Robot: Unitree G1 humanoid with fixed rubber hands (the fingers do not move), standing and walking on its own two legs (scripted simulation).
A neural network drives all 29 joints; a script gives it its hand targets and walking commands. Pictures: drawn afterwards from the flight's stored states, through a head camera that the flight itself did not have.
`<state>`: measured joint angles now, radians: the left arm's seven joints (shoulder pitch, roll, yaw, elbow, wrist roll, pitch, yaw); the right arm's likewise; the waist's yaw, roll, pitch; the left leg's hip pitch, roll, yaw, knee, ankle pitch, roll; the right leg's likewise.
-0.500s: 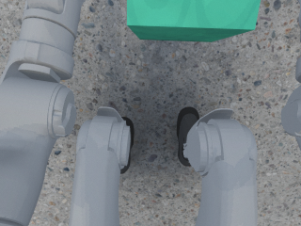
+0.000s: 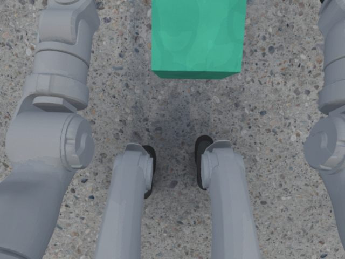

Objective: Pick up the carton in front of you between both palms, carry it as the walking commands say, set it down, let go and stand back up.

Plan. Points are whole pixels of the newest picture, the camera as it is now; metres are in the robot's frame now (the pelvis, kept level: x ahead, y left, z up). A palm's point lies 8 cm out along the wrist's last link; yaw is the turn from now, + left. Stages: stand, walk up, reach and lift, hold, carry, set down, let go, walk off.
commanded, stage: set down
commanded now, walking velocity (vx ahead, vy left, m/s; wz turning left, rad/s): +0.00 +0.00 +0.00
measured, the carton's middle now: (193, 39) +0.56 -0.08 -0.39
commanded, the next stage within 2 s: let go in 0.36 s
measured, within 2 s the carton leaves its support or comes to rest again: neither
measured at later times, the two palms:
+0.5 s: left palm out of the picture +0.58 +0.12 +0.03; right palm out of the picture +0.54 -0.28 +0.03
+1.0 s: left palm out of the picture +0.41 +0.19 +0.13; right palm out of the picture +0.37 -0.26 +0.13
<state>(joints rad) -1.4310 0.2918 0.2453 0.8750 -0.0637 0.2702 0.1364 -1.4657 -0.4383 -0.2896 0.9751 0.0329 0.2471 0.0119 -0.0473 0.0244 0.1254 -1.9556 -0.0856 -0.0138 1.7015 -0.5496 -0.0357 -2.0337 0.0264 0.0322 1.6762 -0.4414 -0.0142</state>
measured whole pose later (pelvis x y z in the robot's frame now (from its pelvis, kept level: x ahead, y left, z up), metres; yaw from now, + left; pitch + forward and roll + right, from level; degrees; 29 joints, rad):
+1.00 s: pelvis +0.08 +0.00 +0.23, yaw -3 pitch +27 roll +1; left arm -0.31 0.15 0.16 0.59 0.06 0.04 0.00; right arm -0.30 -0.22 -0.19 0.61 -0.03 0.03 0.09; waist -0.02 0.01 -0.04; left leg -0.86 -0.04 -0.07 0.68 -0.30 -0.01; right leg -0.91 0.04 0.04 0.66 -0.22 -0.01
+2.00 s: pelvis +0.13 +0.00 +0.26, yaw -3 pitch +0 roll -1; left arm 0.19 0.31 0.06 0.69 0.04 0.03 0.01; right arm 0.20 -0.33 -0.06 0.62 -0.04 0.04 -0.01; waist 0.00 0.02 0.02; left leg -0.17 -0.02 -0.06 0.53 -0.36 0.01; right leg -0.23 0.04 0.03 0.52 -0.29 -0.01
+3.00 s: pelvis +0.11 +0.00 +0.27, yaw -2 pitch -2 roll +0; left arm 0.14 0.36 0.02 0.97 0.02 -0.01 0.01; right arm 0.17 -0.37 -0.01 0.91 -0.02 -0.01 -0.02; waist 0.01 0.01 0.02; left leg -0.08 -0.02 -0.06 0.38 -0.26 0.00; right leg -0.14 0.02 0.02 0.39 -0.21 -0.01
